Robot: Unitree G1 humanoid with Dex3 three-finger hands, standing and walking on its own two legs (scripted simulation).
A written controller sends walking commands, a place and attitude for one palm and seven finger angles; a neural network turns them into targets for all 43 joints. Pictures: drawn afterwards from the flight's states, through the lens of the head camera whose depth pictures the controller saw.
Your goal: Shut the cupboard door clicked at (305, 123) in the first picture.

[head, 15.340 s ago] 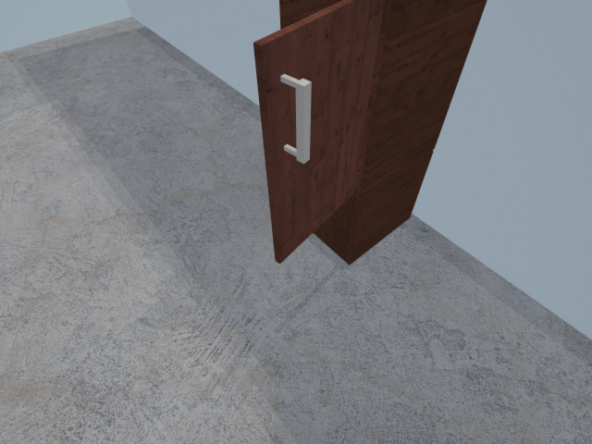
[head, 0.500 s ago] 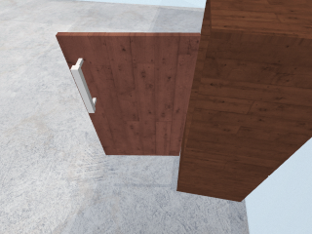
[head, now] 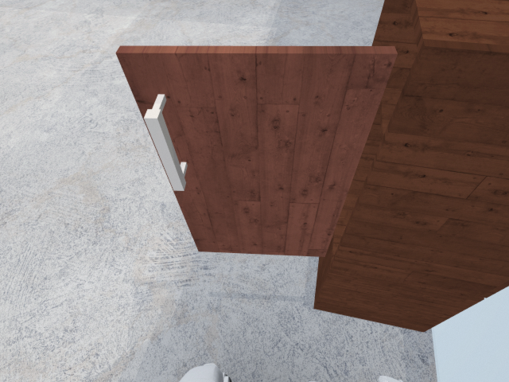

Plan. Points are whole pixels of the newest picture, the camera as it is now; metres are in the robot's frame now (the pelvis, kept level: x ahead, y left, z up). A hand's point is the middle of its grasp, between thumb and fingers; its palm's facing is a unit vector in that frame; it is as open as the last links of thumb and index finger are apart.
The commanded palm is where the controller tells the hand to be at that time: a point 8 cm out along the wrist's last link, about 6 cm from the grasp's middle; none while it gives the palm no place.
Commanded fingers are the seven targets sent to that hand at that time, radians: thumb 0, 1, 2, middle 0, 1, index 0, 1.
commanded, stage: come to a stop and stand still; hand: left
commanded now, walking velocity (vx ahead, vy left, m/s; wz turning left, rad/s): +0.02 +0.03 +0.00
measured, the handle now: (170, 146) +0.43 +0.17 +0.12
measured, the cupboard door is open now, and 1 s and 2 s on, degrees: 99 99 99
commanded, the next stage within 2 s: look again from close up in 1.58 s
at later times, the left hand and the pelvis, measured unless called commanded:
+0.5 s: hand out of the picture +0.04 +0.21 -0.15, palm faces +0.00 -0.98 -0.22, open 7.4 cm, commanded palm none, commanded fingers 0.00 0.90 0.90 -0.20 -0.30 -0.20 -0.30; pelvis -0.04 +0.02 +0.01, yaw +0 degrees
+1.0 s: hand out of the picture -0.03 +0.24 -0.16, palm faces -0.01 -0.98 -0.22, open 7.4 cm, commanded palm none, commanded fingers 0.00 0.90 0.90 -0.20 -0.30 -0.20 -0.30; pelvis -0.04 +0.05 +0.02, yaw +0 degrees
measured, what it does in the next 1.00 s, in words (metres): steps on the spot: left foot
